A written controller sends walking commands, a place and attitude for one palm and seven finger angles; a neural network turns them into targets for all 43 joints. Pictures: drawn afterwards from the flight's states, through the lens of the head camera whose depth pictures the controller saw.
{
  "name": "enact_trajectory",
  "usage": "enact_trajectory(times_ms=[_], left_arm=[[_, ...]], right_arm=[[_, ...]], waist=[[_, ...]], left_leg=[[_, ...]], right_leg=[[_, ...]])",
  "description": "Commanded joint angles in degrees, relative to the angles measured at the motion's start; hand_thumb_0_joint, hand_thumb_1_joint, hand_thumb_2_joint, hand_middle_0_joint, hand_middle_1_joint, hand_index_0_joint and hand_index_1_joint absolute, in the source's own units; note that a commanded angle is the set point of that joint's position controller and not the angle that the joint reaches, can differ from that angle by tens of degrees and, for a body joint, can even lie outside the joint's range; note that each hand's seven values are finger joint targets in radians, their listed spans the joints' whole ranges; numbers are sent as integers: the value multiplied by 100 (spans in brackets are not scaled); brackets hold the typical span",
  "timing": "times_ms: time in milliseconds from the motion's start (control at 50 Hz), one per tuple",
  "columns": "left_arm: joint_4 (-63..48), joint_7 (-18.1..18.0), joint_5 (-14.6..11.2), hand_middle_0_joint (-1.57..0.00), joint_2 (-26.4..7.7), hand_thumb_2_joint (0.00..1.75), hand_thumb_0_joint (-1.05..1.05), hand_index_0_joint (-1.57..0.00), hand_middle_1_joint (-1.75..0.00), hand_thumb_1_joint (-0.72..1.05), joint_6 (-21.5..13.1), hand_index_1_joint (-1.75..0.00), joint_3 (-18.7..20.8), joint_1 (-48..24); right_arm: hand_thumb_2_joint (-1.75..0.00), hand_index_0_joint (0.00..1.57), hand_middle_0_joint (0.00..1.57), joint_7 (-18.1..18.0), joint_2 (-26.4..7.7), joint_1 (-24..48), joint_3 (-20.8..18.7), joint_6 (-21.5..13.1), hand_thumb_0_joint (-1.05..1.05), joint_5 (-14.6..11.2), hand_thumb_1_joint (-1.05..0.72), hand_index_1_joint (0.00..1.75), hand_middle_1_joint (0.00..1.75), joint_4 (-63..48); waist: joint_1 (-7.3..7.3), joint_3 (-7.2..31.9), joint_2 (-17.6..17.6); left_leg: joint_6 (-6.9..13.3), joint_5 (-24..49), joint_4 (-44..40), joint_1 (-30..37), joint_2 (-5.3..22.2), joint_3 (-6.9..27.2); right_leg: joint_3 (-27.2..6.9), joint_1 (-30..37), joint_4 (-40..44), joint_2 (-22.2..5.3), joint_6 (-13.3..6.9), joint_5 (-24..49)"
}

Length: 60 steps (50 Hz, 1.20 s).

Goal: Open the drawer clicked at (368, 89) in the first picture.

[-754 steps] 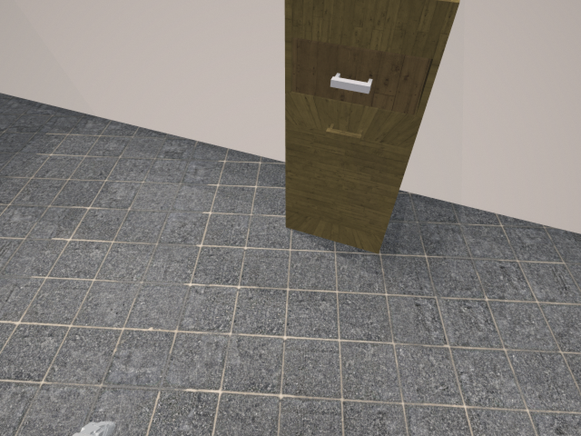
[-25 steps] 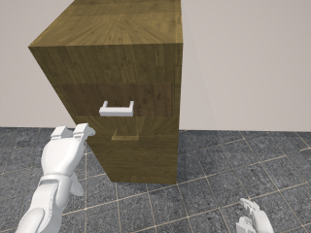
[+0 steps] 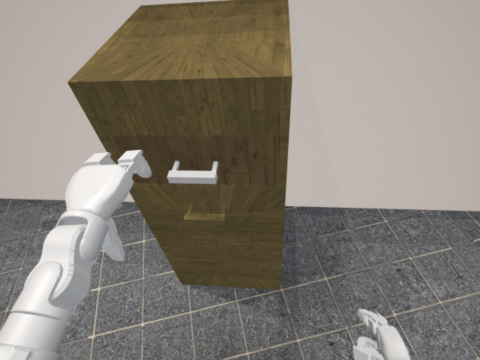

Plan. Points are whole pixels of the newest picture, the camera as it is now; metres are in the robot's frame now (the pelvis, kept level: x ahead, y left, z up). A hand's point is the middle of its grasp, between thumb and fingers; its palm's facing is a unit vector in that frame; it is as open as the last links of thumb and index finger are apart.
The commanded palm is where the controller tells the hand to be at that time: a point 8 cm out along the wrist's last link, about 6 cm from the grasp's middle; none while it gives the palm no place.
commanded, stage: raise the hand with hooked fingers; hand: left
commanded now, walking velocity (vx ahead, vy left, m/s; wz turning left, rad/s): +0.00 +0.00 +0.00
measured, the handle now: (194, 171) +0.51 +0.19 -0.01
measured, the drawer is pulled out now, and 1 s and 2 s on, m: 0.00 0.00 0.00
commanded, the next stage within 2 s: move the hooked fingers above the handle in 0.26 s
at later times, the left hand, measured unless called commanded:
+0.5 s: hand (135, 215) +0.30 +0.22 +0.10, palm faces +0.03 -0.07 -1.00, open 13.8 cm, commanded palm +0.29 +0.22 +0.15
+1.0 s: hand (158, 193) +0.37 +0.21 +0.07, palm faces -0.01 -0.06 -1.00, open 13.8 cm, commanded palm +0.35 +0.21 +0.14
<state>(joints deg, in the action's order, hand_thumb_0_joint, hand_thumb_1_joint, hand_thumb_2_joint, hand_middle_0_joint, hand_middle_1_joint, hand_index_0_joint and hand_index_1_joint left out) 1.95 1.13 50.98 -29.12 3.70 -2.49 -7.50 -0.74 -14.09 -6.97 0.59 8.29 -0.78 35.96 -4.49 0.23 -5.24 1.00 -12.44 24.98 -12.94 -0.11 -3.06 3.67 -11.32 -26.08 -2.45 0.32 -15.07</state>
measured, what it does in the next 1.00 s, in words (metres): stands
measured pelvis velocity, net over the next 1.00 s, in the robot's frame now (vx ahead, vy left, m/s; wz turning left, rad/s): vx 0.01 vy -0.01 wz -0.01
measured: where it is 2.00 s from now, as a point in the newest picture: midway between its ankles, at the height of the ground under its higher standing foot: outside the picture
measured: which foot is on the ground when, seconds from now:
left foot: down 0.00-1.00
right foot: down 0.00-1.00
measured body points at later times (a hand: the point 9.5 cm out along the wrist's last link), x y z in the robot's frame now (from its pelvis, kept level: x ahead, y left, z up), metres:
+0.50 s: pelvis -0.01 -0.02 +0.00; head +0.00 -0.06 +0.45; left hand +0.30 +0.22 +0.15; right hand +0.19 -0.24 -0.12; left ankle +0.01 +0.11 -0.74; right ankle -0.01 -0.12 -0.74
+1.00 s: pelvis +0.01 -0.01 +0.00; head +0.04 -0.05 +0.44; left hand +0.37 +0.21 +0.13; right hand +0.15 -0.26 -0.14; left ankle +0.01 +0.11 -0.74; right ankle -0.01 -0.12 -0.74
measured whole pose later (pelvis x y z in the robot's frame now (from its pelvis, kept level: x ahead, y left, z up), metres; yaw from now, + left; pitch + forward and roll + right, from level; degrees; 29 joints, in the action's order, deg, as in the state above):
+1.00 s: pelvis +0.01 -0.01 +0.00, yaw -1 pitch +4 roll +1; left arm 19.3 -4.4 54.4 -26.1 1.4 -6.2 -18.8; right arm -2.3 -14.9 -11.1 -1.7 7.1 -1.6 38.2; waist -2.2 1.8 -3.7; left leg 0.2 -14.0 27.8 -18.2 0.8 -3.5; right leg 3.0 -17.5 -30.2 -1.7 -0.6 -17.1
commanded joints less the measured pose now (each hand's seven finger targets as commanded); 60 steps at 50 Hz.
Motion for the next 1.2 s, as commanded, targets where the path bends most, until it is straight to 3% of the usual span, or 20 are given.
enact_trajectory(times_ms=[0, 80, 140, 200, 220, 340, 420, 540, 600, 620, 660, 740, 800, 820, 860, 880, 920, 1020, 1080, 1180], left_arm=[[-1118, -174, -55, -30, -1117, 30, 0, -30, -120, -50, -217, -120, 787, -1162], [-1398, -463, 23, -30, -1259, 30, 0, -30, -120, -50, -465, -120, 933, -1450], [-1242, -674, 4, -30, -1280, 30, 0, -30, -120, -50, -473, -120, 1030, -1425], [-1096, -797, 23, -30, -1259, 30, 0, -30, -120, -50, -346, -120, 990, -1442], [-1019, -786, 17, -30, -1096, 30, 0, -30, -120, -50, -293, -120, 819, -1452], [-991, -598, -11, -30, -1090, 30, 0, -30, -120, -50, -149, -120, 707, -1340], [-610, -481, 29, -30, -1075, 30, 0, -30, -120, -50, -182, -120, 641, -1664], [-251, -582, 142, -30, -1124, 30, 0, -30, -120, -50, -402, -120, 589, -2407], [-186, -666, 190, -30, -1126, 30, 0, -30, -120, -50, -449, -120, 594, -2572], [-133, -677, 195, -30, -920, 30, 0, -30, -120, -50, -445, -120, 405, -2649], [149, -710, 206, -30, -966, 30, 0, -30, -120, -50, -386, -120, 448, -2690], [192, -745, 262, -30, -807, 30, 0, -30, -120, -50, -299, -120, 268, -2835], [372, -771, 292, -30, -1077, 30, 0, -30, -120, -50, -233, -120, 560, -2719], [376, -768, 285, -30, -922, 30, 0, -30, -120, -50, -217, -120, 395, -2788], [652, -779, 300, -30, -939, 30, 0, -30, -120, -50, -182, -120, 421, -2850], [616, -785, 310, -30, -896, 30, 0, -30, -120, -50, -195, -120, 352, -3038], [650, -808, 338, -30, -1041, 30, 0, -30, -120, -50, -233, -120, 452, -3155], [830, -899, 382, -30, -909, 30, 0, -30, -120, -50, -308, -120, 338, -3429], [783, -985, 424, -30, -809, 30, 0, -30, -120, -50, -315, -120, 250, -3527], [1228, -1036, 455, -30, -687, 30, 0, -30, -120, -50, -132, -120, 157, -3573]], right_arm=[[-90, 20, 20, 0, -697, 737, -241, -274, 0, -2, -90, 30, 30, -962], [-90, 20, 20, -31, -667, 701, -284, -347, 0, 8, -90, 30, 30, -893], [-90, 20, 20, -52, -662, 648, -316, -398, 0, -16, -90, 30, 30, -788], [-90, 20, 20, -60, -668, 699, -315, -415, 0, -47, -90, 30, 30, -762], [-90, 20, 20, -60, -649, 713, -301, -432, 0, -59, -90, 30, 30, -746], [-90, 20, 20, -91, -673, 803, -291, -426, 0, -57, -90, 30, 30, -760], [-90, 20, 20, -146, -674, 752, -252, -436, 0, -55, -90, 30, 30, -736], [-90, 20, 20, -210, -654, 580, -279, -483, 0, -48, -90, 30, 30, -640], [-90, 20, 20, -200, -661, 497, -307, -478, 0, -41, -90, 30, 30, -642], [-90, 20, 20, -193, -634, 478, -310, -488, 0, -51, -90, 30, 30, -637], [-90, 20, 20, -192, -670, 398, -332, -467, 0, -58, -90, 30, 30, -603], [-90, 20, 20, -159, -675, 338, -356, -430, 0, -69, -90, 30, 30, -633], [-90, 20, 20, -156, -731, 254, -384, -373, 0, -59, -90, 30, 30, -628], [-90, 20, 20, -151, -703, 276, -369, -374, 0, -76, -90, 30, 30, -656], [-90, 20, 20, -170, -725, 196, -386, -358, 0, -92, -90, 30, 30, -595], [-90, 20, 20, -172, -734, 155, -394, -359, 0, -92, -90, 30, 30, -599], [-90, 20, 20, -182, -750, 90, -410, -366, 0, -90, -90, 30, 30, -593], [-90, 20, 20, -188, -743, -98, -475, -366, 0, -94, -90, 30, 30, -523], [-90, 20, 20, -157, -735, -207, -522, -368, 0, -71, -90, 30, 30, -494], [-90, 20, 20, -124, -760, -262, -518, -317, 0, -93, -90, 30, 30, -444]], waist=[[-59, 1231, 480], [-64, 1414, 229], [-63, 1382, 393], [-51, 1370, 290], [-30, 1348, 288], [-14, 1267, 490], [48, 1093, 798], [116, 1244, 494], [97, 1518, 366], [128, 1513, 377], [141, 1439, 528], [142, 1627, 403], [80, 1796, 614], [101, 1753, 527], [158, 1553, 624], [178, 1658, 682], [173, 1799, 577], [263, 1885, 482], [272, 2155, 301], [317, 1989, 577]], left_leg=[[55, 1433, -286, 427, -132, 163], [65, 1434, -255, 503, -171, 168], [80, 1296, -263, 471, -162, 139], [65, 1227, -262, 425, -183, 113], [82, 1163, -249, 421, -190, 91], [107, 1111, -277, 369, -211, 39], [125, 938, -237, 238, -227, 8], [120, 910, -141, 299, -245, 29], [98, 1081, -88, 323, -254, 41], [110, 1151, -43, 335, -243, 58], [113, 1132, -33, 267, -229, 30], [110, 1308, 28, 279, -216, 44], [111, 1509, 72, 165, -223, 39], [118, 1426, 64, 159, -216, 43], [124, 1386, 89, 99, -194, 26], [129, 1401, 100, 120, -190, 33], [137, 1401, 138, 101, -197, 50], [138, 1608, 268, 165, -174, 70], [118, 1936, 369, 324, -155, 95], [117, 1849, 406, 149, -137, 67]], right_leg=[[-132, 432, 305, 320, -201, 1208], [-150, 375, 277, 305, -198, 1195], [-174, 339, 318, 298, -184, 1075], [-208, 347, 330, 283, -178, 1027], [-216, 324, 345, 256, -167, 1012], [-260, 431, 383, 233, -129, 1141], [-287, 297, 426, 222, -90, 1027], [-283, 129, 356, 243, -126, 946], [-270, 196, 254, 258, -147, 1106], [-231, 107, 197, 264, -157, 1160], [-234, 54, 194, 274, -149, 1190], [-218, 62, 78, 285, -181, 1351], [-229, 262, -11, 295, -180, 1611], [-223, 181, -19, 283, -179, 1546], [-203, 13, -21, 310, -181, 1493], [-211, 18, -45, 303, -175, 1508], [-230, 55, -89, 306, -188, 1493], [-192, -156, -205, 344, -208, 1611], [-183, -210, -313, 365, -232, 1824], [-161, -309, -344, 369, -220, 1832]])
